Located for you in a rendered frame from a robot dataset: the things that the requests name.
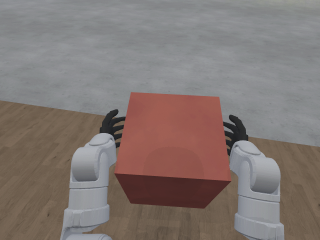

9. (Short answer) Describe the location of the robot right hand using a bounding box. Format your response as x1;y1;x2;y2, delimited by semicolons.
223;114;249;156

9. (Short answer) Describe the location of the robot right forearm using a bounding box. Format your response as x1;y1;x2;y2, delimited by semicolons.
229;140;285;240

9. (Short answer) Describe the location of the robot left forearm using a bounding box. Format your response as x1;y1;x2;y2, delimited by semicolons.
60;133;117;240

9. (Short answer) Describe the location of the robot left hand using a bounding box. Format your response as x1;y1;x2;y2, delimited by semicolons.
99;109;126;148

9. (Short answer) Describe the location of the carton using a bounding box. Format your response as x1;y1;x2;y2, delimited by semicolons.
114;92;232;209

